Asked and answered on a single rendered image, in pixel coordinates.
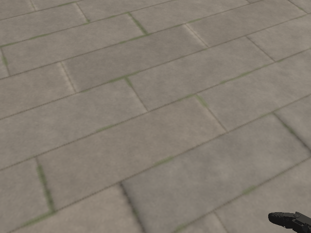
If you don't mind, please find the robot right hand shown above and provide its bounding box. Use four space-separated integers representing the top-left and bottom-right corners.
268 212 311 233

